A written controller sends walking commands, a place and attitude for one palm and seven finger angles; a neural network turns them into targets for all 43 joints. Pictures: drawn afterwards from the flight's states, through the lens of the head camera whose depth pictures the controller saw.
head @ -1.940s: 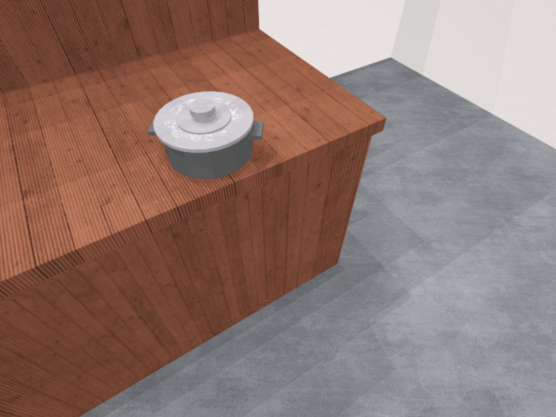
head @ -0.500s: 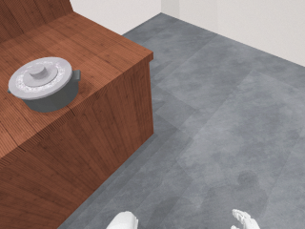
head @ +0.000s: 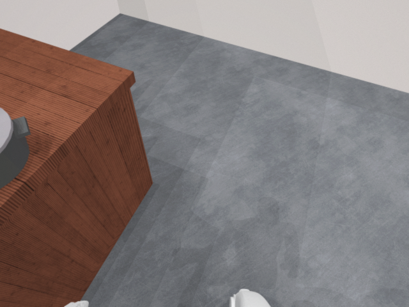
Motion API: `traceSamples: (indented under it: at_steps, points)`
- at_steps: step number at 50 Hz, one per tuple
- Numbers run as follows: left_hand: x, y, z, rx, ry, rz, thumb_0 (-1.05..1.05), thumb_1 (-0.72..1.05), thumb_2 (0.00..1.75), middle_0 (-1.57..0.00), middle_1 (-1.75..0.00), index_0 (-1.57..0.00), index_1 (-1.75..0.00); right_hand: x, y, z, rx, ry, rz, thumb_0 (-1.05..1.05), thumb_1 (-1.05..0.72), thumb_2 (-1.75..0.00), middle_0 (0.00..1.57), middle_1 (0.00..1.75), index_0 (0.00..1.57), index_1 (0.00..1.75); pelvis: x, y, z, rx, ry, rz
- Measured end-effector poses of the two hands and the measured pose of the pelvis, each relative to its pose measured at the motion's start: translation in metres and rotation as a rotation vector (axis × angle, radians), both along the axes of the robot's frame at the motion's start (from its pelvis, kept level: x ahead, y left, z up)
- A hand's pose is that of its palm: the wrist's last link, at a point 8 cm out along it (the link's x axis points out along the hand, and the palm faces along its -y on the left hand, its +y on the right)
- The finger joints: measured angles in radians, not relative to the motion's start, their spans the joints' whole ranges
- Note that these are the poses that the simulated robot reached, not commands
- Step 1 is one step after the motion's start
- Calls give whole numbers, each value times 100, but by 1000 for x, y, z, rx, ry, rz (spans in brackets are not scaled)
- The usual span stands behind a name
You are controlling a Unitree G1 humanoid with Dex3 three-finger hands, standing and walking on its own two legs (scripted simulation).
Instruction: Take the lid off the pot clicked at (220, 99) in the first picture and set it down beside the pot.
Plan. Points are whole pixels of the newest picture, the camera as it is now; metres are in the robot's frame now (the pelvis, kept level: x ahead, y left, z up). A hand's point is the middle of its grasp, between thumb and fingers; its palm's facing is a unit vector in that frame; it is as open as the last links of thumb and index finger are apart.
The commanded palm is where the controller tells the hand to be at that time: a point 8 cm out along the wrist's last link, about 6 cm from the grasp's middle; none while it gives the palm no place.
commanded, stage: walk to a spot facing it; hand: left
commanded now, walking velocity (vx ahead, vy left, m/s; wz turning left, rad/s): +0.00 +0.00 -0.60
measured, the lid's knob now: out of the picture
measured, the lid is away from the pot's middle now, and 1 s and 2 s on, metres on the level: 0.00 0.00 0.00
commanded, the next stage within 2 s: turn to face it in 1.26 s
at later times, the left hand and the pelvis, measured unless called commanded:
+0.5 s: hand (154, 287) +0.17 +0.12 -0.16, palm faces -0.30 -0.93 -0.24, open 7.4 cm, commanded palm none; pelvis +0.03 -0.04 +0.00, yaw -18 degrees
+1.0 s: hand (207, 222) +0.34 +0.01 -0.18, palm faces -0.63 -0.76 -0.14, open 7.4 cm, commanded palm none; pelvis +0.15 -0.08 +0.00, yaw -37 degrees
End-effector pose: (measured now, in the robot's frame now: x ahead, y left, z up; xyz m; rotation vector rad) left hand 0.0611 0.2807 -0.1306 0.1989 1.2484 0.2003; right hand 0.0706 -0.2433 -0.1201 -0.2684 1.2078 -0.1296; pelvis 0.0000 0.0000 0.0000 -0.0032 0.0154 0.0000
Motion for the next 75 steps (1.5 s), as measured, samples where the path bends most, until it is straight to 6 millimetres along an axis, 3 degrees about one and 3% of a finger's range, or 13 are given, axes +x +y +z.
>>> traceSamples:
  at_steps: [9, 12, 21, 31, 36, 41, 48, 53, 56, 59, 62, 69, 75]
  points:
    - [96, -67, 0, 14, -81, -249, 1, 91, 90, -19, -30, -19, -30, -83, -56, -32, 16, 112, -229, 0, -91, -90, 20, 30, 21, 30, 10, -34, -18, 8, -2, -131]
    - [114, -89, 7, 16, -129, -282, 1, 91, 90, -20, -30, -20, -30, -97, -69, -35, 11, 163, -275, 0, -91, -90, 20, 30, 20, 30, 11, -42, -16, 6, -9, -148]
    - [119, -116, 10, -7, -91, -354, 1, 91, 90, -20, -30, -20, -30, -66, -77, -16, 17, 27, -346, 0, -91, -90, 20, 30, 20, 30, 19, -50, -3, 27, -16, -268]
    - [126, -87, -17, -58, -3, -384, 1, 90, 90, -20, -30, -20, -30, -16, -49, 0, -21, -165, -391, 0, -91, -90, 20, 30, 20, 30, 54, -25, -12, -5, -2, -390]
    - [160, -88, -14, -74, 28, -450, 1, 91, 90, -20, -30, -20, -30, -38, -26, 9, -19, -97, -468, 0, -91, -90, 20, 30, 21, 30, 76, -24, -2, -15, -9, -459]
    - [204, -109, -9, -88, 33, -518, 1, 91, 90, -19, -30, -19, -30, -70, -5, 10, 14, 34, -579, 0, -91, -90, 20, 30, 21, 30, 102, -35, 6, -20, 5, -524]
    - [276, -187, -16, -106, 57, -677, 1, 91, 90, -19, -30, -19, -30, -108, 18, 4, 78, 208, -763, 0, -91, -90, 20, 30, 20, 30, 140, -68, 1, -16, 17, -620]
    - [343, -284, -23, -136, -2, -821, 1, 91, 90, -19, -30, -19, -30, -124, 26, -6, 156, 342, -885, 0, -91, -90, 20, 30, 20, 30, 169, -109, -13, -5, 27, -677]
    - [381, -345, -30, -151, -88, -885, 1, 91, 90, -19, -30, -19, -30, -124, 17, -19, 210, 404, -941, 0, -91, -90, 20, 30, 20, 30, 187, -145, -29, 4, 18, -709]
    - [403, -382, -29, -153, -146, -901, 1, 91, 90, -19, -30, -19, -30, -106, -15, -31, 218, 390, -980, 0, -91, -90, 20, 30, 20, 30, 199, -170, -33, -3, 1, -745]
    - [412, -396, -19, -127, -136, -905, 1, 91, 90, -20, -30, -20, -30, -65, -70, -34, 168, 259, -979, 1, -91, -90, 20, 30, 20, 30, 212, -190, -23, -6, -16, -775]
    - [419, -397, -1, -49, -47, -916, 1, 91, 90, -20, -30, -20, -30, 50, -195, -16, 38, -105, -926, 0, -91, -90, 20, 30, 20, 30, 247, -223, -5, 8, -22, -853]
    - [430, -391, 0, -26, 0, -855, 1, 91, 90, -20, -30, -20, -30, 125, -247, -2, 9, -218, -861, 0, -91, -90, 20, 30, 20, 30, 285, -247, 0, 0, -23, -856]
